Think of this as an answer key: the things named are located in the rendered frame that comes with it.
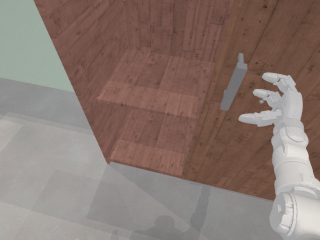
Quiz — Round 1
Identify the right robot upper arm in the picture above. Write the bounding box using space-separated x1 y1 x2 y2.
269 191 320 240

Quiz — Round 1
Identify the right robot forearm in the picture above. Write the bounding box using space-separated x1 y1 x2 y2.
271 118 320 200

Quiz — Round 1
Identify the handle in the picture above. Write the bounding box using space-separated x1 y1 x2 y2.
220 53 248 111

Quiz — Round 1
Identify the right robot hand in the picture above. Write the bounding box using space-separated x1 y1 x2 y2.
238 72 303 127

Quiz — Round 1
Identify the wardrobe door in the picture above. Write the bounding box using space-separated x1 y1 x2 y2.
181 0 320 201

